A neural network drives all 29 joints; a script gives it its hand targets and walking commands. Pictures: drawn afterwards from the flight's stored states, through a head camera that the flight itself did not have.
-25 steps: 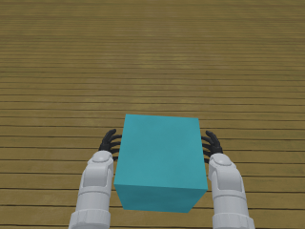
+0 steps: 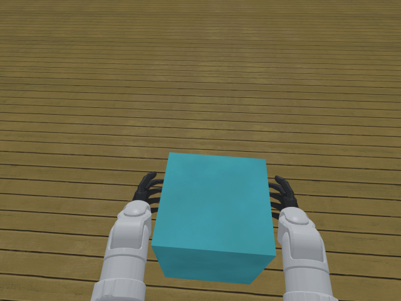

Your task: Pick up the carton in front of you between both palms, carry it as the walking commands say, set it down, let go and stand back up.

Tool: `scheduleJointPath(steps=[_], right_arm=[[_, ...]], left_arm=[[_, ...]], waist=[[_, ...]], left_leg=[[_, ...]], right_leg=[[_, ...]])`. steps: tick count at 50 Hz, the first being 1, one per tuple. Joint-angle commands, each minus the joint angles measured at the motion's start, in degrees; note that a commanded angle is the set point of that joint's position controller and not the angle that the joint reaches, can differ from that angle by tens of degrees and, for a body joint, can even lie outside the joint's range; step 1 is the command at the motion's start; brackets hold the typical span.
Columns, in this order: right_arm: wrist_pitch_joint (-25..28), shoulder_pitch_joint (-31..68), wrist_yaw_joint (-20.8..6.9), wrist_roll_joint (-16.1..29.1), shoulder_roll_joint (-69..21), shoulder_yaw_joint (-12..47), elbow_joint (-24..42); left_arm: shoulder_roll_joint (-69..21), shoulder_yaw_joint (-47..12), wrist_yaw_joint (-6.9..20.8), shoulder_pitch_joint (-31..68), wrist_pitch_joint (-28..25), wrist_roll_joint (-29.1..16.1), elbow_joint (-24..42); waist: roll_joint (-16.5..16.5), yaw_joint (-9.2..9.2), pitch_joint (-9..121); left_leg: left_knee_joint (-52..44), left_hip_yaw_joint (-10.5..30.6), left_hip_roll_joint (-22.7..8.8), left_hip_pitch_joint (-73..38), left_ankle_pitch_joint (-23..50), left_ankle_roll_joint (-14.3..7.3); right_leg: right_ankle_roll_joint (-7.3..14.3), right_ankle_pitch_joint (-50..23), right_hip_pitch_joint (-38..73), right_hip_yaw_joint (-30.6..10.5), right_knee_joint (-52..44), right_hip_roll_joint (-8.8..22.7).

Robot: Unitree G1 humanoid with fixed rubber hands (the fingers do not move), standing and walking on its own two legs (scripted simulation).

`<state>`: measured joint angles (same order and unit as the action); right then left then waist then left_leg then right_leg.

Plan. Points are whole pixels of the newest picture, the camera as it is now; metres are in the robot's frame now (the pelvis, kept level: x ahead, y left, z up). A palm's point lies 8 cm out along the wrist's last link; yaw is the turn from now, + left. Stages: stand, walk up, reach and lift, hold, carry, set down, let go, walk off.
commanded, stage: hold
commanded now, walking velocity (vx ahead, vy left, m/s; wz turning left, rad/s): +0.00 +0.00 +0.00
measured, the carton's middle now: (211, 222) +0.30 +0.00 -0.05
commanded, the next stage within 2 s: set down in 0.40 s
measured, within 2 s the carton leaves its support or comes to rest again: neither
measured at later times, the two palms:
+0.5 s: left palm (145, 211) +0.28 +0.13 +0.05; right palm (293, 205) +0.30 -0.17 +0.04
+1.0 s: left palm (159, 225) +0.33 +0.13 -0.12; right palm (273, 227) +0.33 -0.17 -0.13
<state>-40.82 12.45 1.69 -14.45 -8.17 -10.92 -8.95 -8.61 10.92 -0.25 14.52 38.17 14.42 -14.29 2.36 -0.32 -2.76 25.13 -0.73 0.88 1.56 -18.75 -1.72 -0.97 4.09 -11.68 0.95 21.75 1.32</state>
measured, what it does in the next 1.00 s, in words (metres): lowers itself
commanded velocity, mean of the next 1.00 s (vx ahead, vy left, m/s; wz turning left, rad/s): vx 0.00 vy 0.00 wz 0.00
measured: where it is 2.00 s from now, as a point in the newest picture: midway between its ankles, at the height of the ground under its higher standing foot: outside the picture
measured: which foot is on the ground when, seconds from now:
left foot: down 0.00-1.00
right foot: down 0.00-1.00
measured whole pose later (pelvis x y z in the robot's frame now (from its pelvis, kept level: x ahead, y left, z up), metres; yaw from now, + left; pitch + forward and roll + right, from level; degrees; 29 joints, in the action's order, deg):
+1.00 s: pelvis -0.04 -0.03 -0.05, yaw +6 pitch +20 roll +1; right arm -11.0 32.1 1.0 -20.1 -10.8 -26.6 -28.2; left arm -7.1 25.4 0.9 35.4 8.5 19.3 -36.9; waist 3.0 -3.0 -4.5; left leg 50.1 6.6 4.6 47.9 -22.3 1.2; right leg -0.4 9.8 -55.0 -3.5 44.7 -1.7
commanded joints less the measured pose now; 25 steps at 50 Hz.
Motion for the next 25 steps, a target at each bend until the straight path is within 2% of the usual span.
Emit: scheduleJointPath(steps=[1, 2, 5, 7, 13, 21, 25], right_arm=[[2.5, 24.4, -13.1, 13.3, -50.2, 31.4, 3.1], [2.6, 24.3, -13.0, 12.9, -50.7, 31.4, 2.1], [2.8, 22.8, -12.5, 11.0, -50.8, 29.4, -0.3], [2.9, 22.9, -12.5, 10.3, -51.1, 28.3, -1.8], [2.9, 25.7, -13.6, 10.6, -52.6, 28.3, -3.8], [2.8, 29.0, -14.9, 11.5, -54.2, 29.2, -4.5], [3.2, 33.2, -14.9, 10.8, -55.8, 26.3, -8.3]], left_arm=[[-49.5, -27.2, 10.9, 22.7, -2.5, -11.7, 2.6], [-49.8, -27.7, 11.3, 24.1, -2.7, -12.1, 2.8], [-50.1, -28.9, 12.5, 26.4, -2.8, -13.2, 2.4], [-50.0, -28.6, 13.1, 27.5, -2.8, -13.0, 1.6], [-50.8, -26.5, 13.8, 28.6, -3.2, -11.8, -1.0], [-52.3, -24.3, 14.5, 29.6, -3.4, -10.5, -3.4], [-50.9, -20.9, 15.8, 34.7, -4.6, -8.5, -7.3]], waist=[[0.5, 0.68, 14.8], [-1.0, 0.43, 14.7], [-0.9, -1.36, 13.9], [-0.6, -1.68, 12.8], [-0.4, -0.31, 11.9], [-1.9, 0.92, 13.2], [-2.8, 1.12, 12.4]], left_leg=[[-8.0, 8.7, 1.8, 9.3, 23.9, 0.7], [-7.9, 8.9, 1.8, 9.7, 24.0, 0.9], [-8.7, 8.6, 1.9, 11.9, 19.5, 1.3], [-9.6, 8.5, 1.8, 14.4, 15.5, 1.1], [-11.0, 8.0, 1.9, 20.1, 8.1, -0.1], [-10.8, 7.2, 2.5, 22.1, 3.6, -1.3], [-9.5, 6.6, 2.8, 23.7, -0.3, -2.0]], right_leg=[[1.0, -12.9, 21.9, -4.5, 2.0, -6.8], [1.0, -12.1, 22.2, -4.3, 1.7, -7.2], [1.2, -10.2, 24.0, -4.2, 0.8, -7.1], [1.3, -8.4, 25.1, -4.2, 0.5, -7.0], [1.1, -5.3, 28.7, -4.4, 0.3, -6.3], [0.3, -1.2, 30.2, -5.4, -0.4, -4.9], [-0.1, 5.4, 29.0, -6.6, -0.7, -3.9]])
